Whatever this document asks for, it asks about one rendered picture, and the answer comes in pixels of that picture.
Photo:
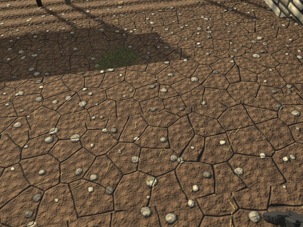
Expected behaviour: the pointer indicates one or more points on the robot right hand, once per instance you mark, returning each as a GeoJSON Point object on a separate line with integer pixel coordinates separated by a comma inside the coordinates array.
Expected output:
{"type": "Point", "coordinates": [284, 219]}

